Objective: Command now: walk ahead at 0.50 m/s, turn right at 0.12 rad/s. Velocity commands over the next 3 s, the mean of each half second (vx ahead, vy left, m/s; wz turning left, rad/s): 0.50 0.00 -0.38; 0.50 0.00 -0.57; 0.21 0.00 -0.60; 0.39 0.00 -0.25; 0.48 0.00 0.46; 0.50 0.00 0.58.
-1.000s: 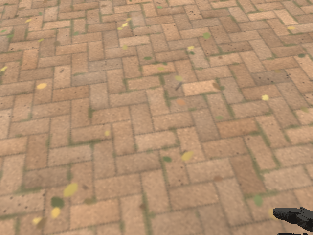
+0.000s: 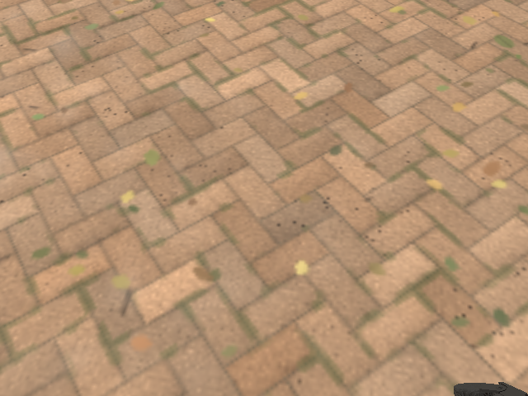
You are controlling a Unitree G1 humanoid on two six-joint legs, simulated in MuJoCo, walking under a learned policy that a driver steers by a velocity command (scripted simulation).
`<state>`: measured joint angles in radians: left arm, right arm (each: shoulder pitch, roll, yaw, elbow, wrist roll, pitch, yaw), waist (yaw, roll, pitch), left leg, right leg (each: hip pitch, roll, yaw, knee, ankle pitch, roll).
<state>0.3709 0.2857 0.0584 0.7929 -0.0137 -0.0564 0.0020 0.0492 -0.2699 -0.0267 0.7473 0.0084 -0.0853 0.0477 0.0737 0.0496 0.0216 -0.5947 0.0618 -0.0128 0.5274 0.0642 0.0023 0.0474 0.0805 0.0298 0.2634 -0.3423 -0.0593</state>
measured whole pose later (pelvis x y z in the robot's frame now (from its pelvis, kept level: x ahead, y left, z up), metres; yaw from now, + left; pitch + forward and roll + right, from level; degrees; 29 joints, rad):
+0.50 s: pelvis +0.28 +0.01 +0.00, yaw -13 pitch +1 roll +3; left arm 0.14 0.26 0.06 0.71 -0.02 -0.02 -0.03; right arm 0.28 -0.28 -0.06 0.88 0.00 -0.07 0.00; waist -0.07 -0.03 0.04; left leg 0.08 -0.02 0.24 0.22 -0.31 0.00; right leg -0.64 -0.10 0.00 0.66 0.01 -0.03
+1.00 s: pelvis +0.56 -0.09 +0.00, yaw -30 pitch +2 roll +0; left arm 0.36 0.29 0.08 0.73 -0.02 -0.04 0.02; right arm 0.00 -0.29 -0.04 0.71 0.00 -0.10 0.02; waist 0.08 0.05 0.03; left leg -0.58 0.03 -0.10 0.53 0.03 -0.06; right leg -0.09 0.11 0.18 0.40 -0.32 -0.07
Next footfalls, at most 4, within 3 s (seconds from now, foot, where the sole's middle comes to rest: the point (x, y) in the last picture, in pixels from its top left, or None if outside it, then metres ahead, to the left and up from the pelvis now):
0.06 left None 0.22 0.13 -0.77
0.60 right None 0.48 -0.15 -0.77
1.06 left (334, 271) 0.83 -0.09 -0.77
1.54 right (415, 329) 0.66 -0.29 -0.77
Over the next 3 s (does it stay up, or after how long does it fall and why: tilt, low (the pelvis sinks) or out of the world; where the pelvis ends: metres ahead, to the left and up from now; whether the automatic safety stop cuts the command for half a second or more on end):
stays up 1.26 -0.68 -0.01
